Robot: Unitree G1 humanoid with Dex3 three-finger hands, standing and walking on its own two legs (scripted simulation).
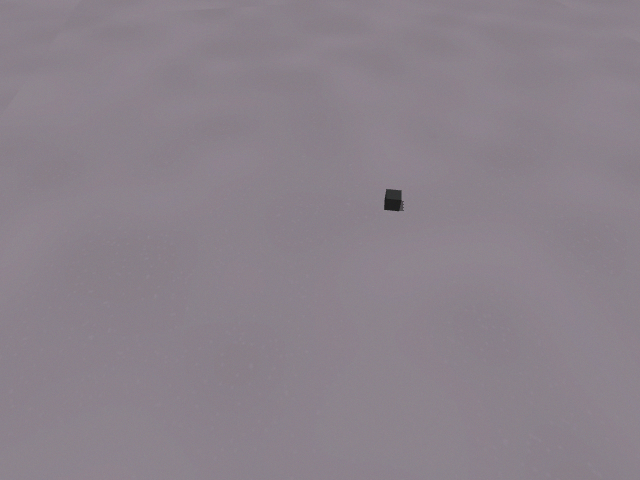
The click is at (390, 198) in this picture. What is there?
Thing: cube
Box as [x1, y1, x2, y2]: [384, 189, 400, 210]
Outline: 386,189 384,209 398,210 400,204 400,190
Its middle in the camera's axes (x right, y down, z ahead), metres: +0.36 -0.19 +1.84
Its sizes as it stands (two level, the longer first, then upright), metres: 0.071 0.071 0.071
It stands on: the floor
